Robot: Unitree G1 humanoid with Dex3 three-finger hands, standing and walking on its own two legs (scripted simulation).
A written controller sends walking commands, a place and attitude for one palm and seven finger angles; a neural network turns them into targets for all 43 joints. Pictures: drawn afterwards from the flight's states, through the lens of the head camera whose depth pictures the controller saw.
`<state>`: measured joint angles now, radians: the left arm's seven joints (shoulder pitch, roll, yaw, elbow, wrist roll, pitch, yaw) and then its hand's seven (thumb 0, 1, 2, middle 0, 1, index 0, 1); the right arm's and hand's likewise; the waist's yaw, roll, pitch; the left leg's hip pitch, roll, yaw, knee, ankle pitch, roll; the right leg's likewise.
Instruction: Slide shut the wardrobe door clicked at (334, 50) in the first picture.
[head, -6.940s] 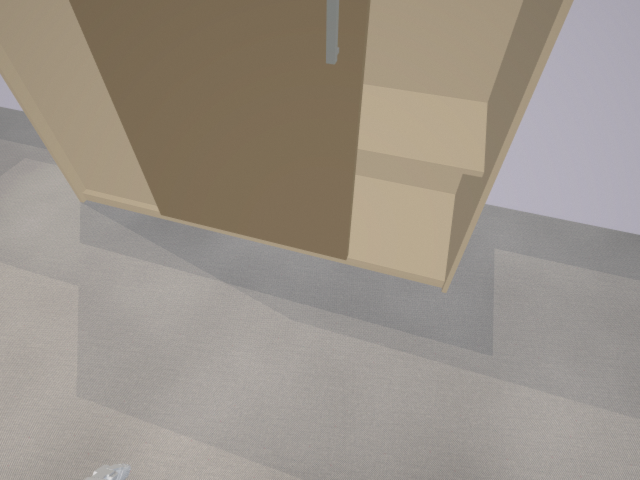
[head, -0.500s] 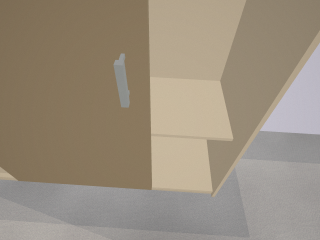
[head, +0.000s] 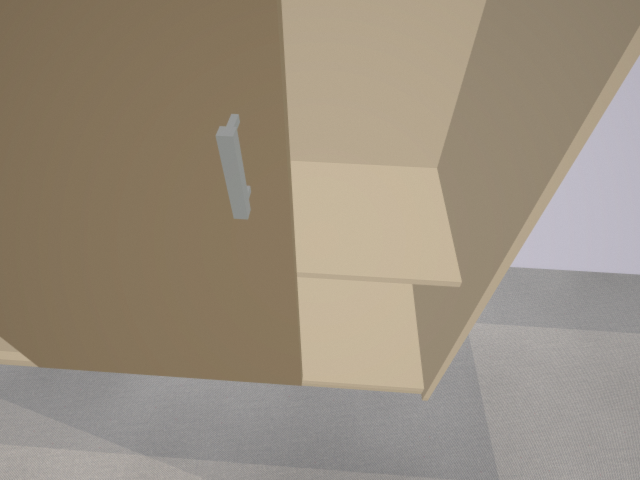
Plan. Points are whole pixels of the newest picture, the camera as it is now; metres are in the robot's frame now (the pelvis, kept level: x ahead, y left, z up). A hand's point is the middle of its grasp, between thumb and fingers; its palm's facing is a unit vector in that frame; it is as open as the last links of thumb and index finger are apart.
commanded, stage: look again from close up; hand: left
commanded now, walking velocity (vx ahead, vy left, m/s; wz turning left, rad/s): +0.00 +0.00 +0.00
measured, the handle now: (238, 168) +0.49 +0.15 +0.14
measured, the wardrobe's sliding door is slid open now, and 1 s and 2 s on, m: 0.38 0.38 0.38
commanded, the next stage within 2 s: raise the hand with hooked fingers in 0.02 s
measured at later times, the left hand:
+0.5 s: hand (189, 451) +0.16 +0.16 -0.02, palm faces -0.04 -1.00 -0.02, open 8.4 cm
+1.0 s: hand (138, 403) +0.19 +0.21 +0.05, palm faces +0.01 -1.00 -0.07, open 11.4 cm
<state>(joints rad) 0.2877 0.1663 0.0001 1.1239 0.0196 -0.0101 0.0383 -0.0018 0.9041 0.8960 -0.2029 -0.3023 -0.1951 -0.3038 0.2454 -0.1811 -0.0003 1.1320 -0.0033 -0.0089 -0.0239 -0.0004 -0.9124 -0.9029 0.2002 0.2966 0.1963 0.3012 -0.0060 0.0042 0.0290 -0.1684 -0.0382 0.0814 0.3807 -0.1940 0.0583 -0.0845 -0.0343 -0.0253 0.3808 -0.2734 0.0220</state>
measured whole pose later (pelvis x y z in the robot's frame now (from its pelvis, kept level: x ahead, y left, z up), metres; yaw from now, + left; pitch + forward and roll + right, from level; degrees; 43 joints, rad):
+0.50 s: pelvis -0.04 -0.04 -0.06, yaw +1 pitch +8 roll +0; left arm 0.35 0.26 0.24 0.19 -0.33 -0.41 -0.43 0.00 0.65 0.79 -0.22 -0.46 -0.22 -0.46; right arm 0.16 -0.26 -0.05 0.52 0.04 -0.24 -0.03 0.01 -0.91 -0.90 0.20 0.30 0.20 0.30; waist -0.01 -0.01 -0.11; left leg -0.71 0.03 0.04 0.94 -0.38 0.00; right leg -0.62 0.01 -0.07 0.97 -0.50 -0.05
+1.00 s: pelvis -0.03 -0.04 -0.04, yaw +1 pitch +6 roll -1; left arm 0.28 0.34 0.36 0.10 -0.39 -0.26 -0.45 0.00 0.07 0.54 -0.26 -0.83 -0.25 -0.84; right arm 0.30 -0.25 0.02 0.64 0.05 -0.29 -0.08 0.01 -0.91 -0.90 0.20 0.30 0.20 0.30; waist -0.01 0.05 -0.07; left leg -0.56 0.04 0.02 0.79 -0.33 0.01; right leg -0.45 0.03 -0.08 0.76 -0.41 -0.03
